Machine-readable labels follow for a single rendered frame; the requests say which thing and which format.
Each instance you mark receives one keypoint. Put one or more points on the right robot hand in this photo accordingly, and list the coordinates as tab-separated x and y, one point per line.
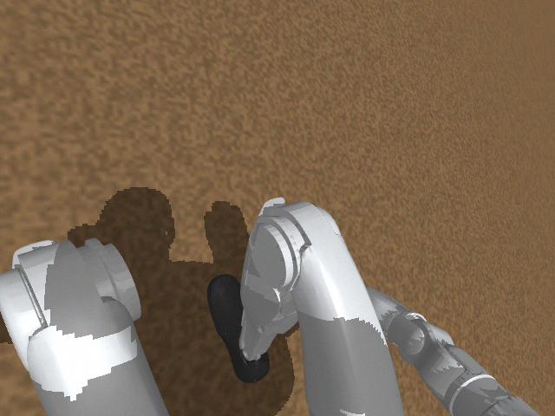
386	308

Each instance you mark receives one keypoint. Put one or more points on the right robot foot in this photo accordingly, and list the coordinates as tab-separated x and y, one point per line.
223	296

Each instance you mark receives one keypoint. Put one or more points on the right robot arm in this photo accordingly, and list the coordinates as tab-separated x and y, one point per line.
459	382

